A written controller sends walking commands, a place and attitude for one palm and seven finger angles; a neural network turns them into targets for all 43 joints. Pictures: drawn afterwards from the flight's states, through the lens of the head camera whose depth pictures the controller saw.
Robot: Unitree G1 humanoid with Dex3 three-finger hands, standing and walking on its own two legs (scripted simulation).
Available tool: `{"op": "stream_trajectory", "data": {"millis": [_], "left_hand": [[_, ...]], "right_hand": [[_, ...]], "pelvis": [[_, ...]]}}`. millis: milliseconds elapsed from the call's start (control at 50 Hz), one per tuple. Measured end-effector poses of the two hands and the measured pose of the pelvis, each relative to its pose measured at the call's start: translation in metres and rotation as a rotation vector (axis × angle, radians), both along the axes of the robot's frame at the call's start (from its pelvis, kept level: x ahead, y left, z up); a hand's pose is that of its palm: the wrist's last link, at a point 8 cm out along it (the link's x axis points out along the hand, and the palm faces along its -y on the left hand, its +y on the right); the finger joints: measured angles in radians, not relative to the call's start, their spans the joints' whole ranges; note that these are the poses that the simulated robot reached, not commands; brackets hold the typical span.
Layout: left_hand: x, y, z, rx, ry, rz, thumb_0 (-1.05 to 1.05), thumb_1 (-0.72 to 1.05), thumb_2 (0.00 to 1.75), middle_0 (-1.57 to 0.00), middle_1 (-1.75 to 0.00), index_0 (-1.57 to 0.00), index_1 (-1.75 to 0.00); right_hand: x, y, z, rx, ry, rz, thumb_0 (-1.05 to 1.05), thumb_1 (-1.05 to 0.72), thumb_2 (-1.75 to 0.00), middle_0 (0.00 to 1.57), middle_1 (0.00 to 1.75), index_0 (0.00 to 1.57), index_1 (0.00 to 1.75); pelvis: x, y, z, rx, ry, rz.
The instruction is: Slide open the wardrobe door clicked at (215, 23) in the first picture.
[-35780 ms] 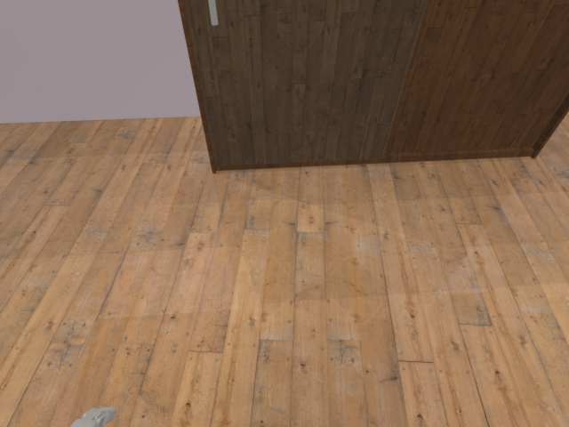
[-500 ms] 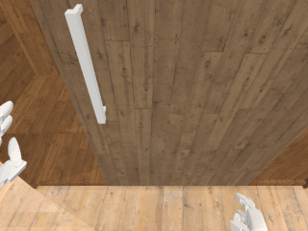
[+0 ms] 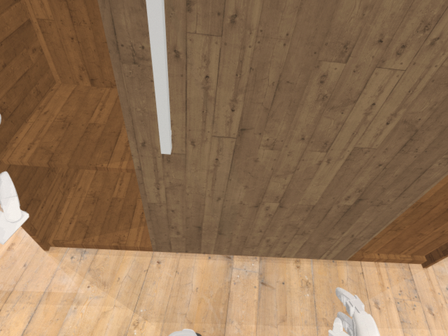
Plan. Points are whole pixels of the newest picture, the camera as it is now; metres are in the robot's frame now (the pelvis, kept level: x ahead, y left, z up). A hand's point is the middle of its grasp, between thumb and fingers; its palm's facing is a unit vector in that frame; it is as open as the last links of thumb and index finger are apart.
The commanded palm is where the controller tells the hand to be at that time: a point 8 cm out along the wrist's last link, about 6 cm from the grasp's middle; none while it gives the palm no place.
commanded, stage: step back with the hand held close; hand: left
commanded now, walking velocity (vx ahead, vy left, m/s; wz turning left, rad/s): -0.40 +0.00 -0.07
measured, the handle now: (163, 81) +0.52 +0.17 +0.17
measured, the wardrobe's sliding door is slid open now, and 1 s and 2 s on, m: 0.46 0.46 0.46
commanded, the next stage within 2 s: stop stepping back and stand still in 0.16 s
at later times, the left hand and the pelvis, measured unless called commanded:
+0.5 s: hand out of the picture +0.15 +0.27 +0.17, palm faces +0.29 -0.83 -0.47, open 7.4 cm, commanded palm +0.09 +0.31 +0.18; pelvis -0.07 +0.02 +0.00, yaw -4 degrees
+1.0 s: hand out of the picture +0.16 +0.30 +0.16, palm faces +0.40 -0.81 -0.43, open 7.4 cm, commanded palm +0.11 +0.32 +0.18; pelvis -0.06 +0.03 +0.01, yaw -6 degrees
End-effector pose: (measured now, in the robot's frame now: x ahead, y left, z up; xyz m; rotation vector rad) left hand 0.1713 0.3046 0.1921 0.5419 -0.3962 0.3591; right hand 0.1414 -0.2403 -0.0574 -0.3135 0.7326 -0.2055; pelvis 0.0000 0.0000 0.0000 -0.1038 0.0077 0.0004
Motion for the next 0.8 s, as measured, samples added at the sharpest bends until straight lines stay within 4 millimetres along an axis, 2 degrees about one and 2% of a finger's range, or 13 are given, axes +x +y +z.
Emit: {"op": "stream_trajectory", "data": {"millis": [60,140,220,260,340,420,480,540,580,640,680,720,800], "left_hand": [[-0.009,0.007,0.009,-0.008,-0.013,0.016,0.01,0.89,0.90,-0.21,-0.30,-0.21,-0.30],[-0.017,0.003,0.006,-0.057,0.010,0.003,0.01,0.89,0.90,-0.21,-0.30,-0.21,-0.30],[-0.020,-0.011,-0.003,-0.031,0.020,-0.072,0.01,0.90,0.90,-0.20,-0.30,-0.21,-0.30],[-0.018,-0.018,-0.006,-0.041,0.022,-0.120,0.01,0.89,0.90,-0.20,-0.30,-0.21,-0.30],[-0.017,-0.022,-0.009,-0.049,0.015,-0.193,0.01,0.89,0.90,-0.21,-0.30,-0.21,-0.30],[-0.027,-0.009,-0.009,-0.043,0.078,-0.159,0.01,0.89,0.90,-0.21,-0.30,-0.22,-0.30],[-0.052,0.003,-0.003,0.005,0.110,-0.120,0.01,0.89,0.90,-0.21,-0.30,-0.22,-0.30],[-0.071,0.016,-0.003,-0.002,0.088,-0.069,0.01,0.89,0.90,-0.21,-0.30,-0.22,-0.30],[-0.068,0.027,-0.012,-0.054,0.036,-0.027,0.01,0.89,0.90,-0.21,-0.30,-0.22,-0.30],[-0.049,0.039,-0.029,-0.176,0.011,0.032,0.01,0.89,0.90,-0.21,-0.30,-0.21,-0.30],[-0.038,0.036,-0.030,-0.216,0.029,0.021,0.01,0.89,0.90,-0.20,-0.30,-0.21,-0.30],[-0.035,0.023,-0.023,-0.202,0.052,-0.036,0.02,0.90,0.90,-0.20,-0.30,-0.20,-0.30],[-0.047,-0.004,-0.004,-0.080,0.110,-0.168,0.02,0.90,0.90,-0.20,-0.30,-0.20,-0.30]], "right_hand": [[-0.004,0.009,0.005,0.022,0.003,0.016,0.02,-0.90,-0.90,0.21,0.30,0.21,0.30],[-0.006,0.020,0.007,0.045,0.000,0.044,0.02,-0.90,-0.90,0.21,0.30,0.21,0.30],[-0.010,0.021,-0.004,0.057,-0.025,0.056,0.02,-0.90,-0.90,0.21,0.31,0.21,0.30],[-0.019,0.019,-0.008,0.053,-0.024,0.033,0.01,-0.90,-0.90,0.21,0.31,0.21,0.30],[-0.046,0.013,-0.007,0.043,-0.039,-0.057,0.02,-0.90,-0.90,0.21,0.31,0.21,0.30],[-0.076,0.007,-0.002,0.030,-0.016,-0.103,0.02,-0.90,-0.90,0.21,0.30,0.21,0.30],[-0.096,0.003,-0.002,0.017,0.026,-0.093,0.02,-0.90,-0.90,0.21,0.30,0.21,0.30],[-0.111,0.000,-0.005,-0.017,0.072,-0.102,0.02,-0.90,-0.90,0.21,0.30,0.21,0.30],[-0.116,0.000,-0.010,-0.048,0.075,-0.103,0.02,-0.90,-0.90,0.21,0.30,0.21,0.30],[-0.119,0.009,-0.015,-0.045,0.075,-0.120,0.02,-0.90,-0.90,0.21,0.30,0.20,0.30],[-0.120,0.022,-0.009,-0.008,0.048,-0.116,0.02,-0.91,-0.90,0.21,0.30,0.20,0.30],[-0.119,0.036,0.000,0.041,0.008,-0.106,0.02,-0.91,-0.90,0.21,0.30,0.20,0.30],[-0.116,0.053,0.012,0.106,-0.043,-0.088,0.02,-0.90,-0.90,0.21,0.30,0.21,0.30]], "pelvis": [[-0.004,0.002,0.007,-0.007,0.032,-0.017],[-0.014,0.003,0.012,0.000,0.071,-0.046],[-0.037,0.001,-0.001,0.055,0.075,-0.109],[-0.046,0.005,-0.003,0.032,0.052,-0.118],[-0.052,0.010,-0.008,0.024,0.012,-0.105],[-0.062,0.012,-0.002,0.033,0.020,-0.065],[-0.071,0.015,0.000,0.045,0.023,-0.050],[-0.067,0.022,-0.002,0.062,0.022,-0.124],[-0.064,0.031,-0.008,0.045,0.026,-0.126],[-0.074,0.040,-0.008,0.064,0.005,-0.097],[-0.081,0.040,-0.001,0.073,-0.007,-0.092],[-0.085,0.038,0.007,0.073,-0.007,-0.095],[-0.081,0.034,0.017,0.063,0.010,-0.119]]}}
